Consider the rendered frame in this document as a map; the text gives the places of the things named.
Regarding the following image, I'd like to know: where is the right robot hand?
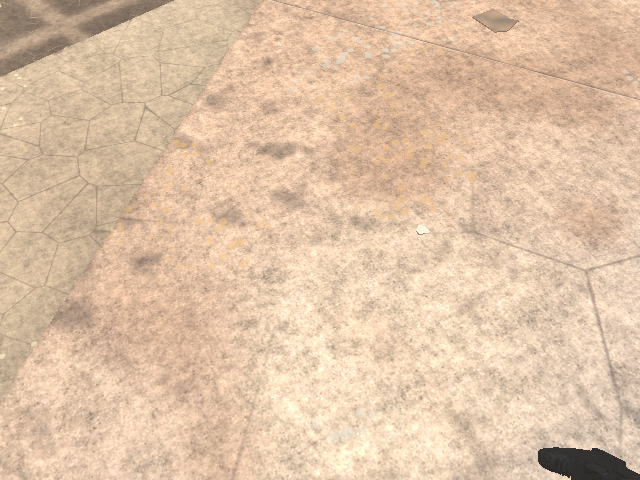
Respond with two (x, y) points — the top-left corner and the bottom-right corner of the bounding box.
(538, 447), (640, 480)

